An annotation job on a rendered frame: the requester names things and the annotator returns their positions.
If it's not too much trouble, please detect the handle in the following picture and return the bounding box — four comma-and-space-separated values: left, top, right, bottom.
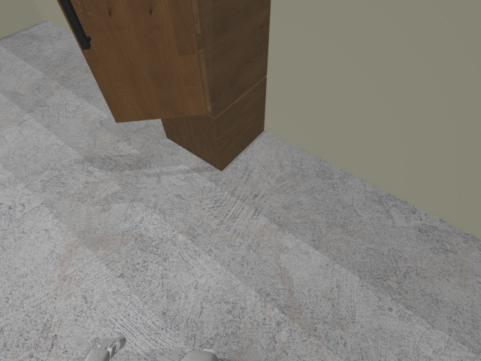
59, 0, 91, 50

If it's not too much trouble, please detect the cupboard door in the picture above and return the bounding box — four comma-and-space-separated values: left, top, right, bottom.
57, 0, 207, 123

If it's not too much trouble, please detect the robot left hand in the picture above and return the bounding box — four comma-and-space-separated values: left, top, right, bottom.
85, 336, 126, 361

